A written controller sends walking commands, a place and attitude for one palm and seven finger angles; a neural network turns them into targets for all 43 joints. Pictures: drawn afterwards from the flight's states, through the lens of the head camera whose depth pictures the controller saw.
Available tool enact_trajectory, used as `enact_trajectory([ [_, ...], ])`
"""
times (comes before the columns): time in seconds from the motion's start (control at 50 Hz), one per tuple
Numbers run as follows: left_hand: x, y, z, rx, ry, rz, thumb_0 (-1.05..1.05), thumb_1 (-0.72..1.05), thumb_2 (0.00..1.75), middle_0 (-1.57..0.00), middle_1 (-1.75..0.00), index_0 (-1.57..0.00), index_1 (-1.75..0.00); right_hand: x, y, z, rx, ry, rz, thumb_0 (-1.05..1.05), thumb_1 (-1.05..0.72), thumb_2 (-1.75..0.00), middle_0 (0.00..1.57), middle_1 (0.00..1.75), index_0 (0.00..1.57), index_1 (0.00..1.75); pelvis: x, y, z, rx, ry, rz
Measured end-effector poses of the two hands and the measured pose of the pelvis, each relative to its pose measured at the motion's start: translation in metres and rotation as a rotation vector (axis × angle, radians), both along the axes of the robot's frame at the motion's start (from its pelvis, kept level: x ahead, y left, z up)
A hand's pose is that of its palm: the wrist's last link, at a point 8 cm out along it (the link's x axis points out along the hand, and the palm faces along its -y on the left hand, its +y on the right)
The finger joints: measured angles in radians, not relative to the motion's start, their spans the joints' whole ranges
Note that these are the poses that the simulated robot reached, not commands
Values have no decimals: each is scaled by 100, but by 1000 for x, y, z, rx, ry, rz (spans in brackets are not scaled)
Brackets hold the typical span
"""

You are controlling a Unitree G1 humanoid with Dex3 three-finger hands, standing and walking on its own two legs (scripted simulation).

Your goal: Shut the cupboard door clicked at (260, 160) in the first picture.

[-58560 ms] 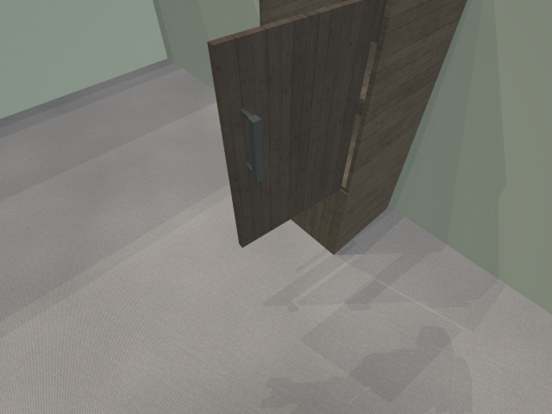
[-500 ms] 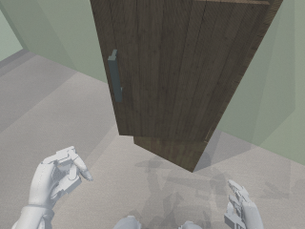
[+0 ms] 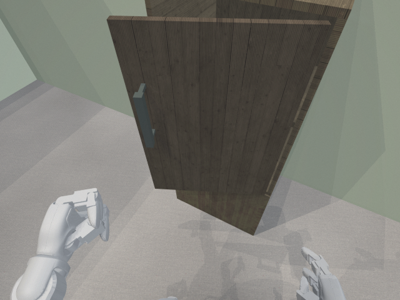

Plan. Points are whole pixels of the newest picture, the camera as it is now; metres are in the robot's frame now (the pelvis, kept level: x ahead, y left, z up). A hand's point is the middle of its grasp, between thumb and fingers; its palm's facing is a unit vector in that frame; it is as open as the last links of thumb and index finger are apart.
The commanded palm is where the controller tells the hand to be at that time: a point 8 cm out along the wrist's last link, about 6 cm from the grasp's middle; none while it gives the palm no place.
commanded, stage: raise the hand and make a fist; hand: left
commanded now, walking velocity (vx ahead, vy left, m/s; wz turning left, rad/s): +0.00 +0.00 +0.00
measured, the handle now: (146, 117) +0.50 +0.17 +0.08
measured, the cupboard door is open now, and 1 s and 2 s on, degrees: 24 24 24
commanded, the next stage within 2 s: bring the fist close to the handle in 0.30 s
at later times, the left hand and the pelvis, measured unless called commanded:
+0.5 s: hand (108, 225) +0.23 +0.18 +0.08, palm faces +0.01 -1.00 -0.05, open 3.1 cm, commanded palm +0.22 +0.23 +0.08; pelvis +0.00 -0.01 +0.00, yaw +0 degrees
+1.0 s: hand (132, 173) +0.33 +0.16 +0.08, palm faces -0.01 -1.00 -0.02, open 3.1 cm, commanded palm +0.31 +0.21 +0.08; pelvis +0.00 +0.00 +0.00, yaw -1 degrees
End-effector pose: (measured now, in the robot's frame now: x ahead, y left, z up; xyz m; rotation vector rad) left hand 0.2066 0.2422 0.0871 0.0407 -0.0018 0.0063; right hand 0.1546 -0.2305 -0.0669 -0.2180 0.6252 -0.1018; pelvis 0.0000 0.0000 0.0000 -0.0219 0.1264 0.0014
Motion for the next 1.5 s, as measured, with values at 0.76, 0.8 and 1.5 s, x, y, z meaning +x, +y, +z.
enact_trajectory([
  [0.76, 61, -28, -3, -15, -11, -38, 2, 90, 90, -130, -150, -130, -150, -9, -5, -8, 17, 38, -20, 2, -90, -90, 20, 30, 20, 30, -6, -4, 2, 16, 3, -9],
  [0.8, 71, -27, -4, -15, -8, -26, 2, 90, 90, -130, -150, -130, -150, -13, -6, -9, 16, 57, -28, 2, -90, -90, 20, 30, 20, 30, -6, -4, 3, 18, 4, -13],
  [1.5, 192, -39, -1, -42, -12, 1, 2, 90, 90, -129, -150, -130, -150, -96, -26, -37, 2, 370, -168, 1, -90, -90, 20, 30, 20, 30, -11, -1, 0, 19, 78, -40],
])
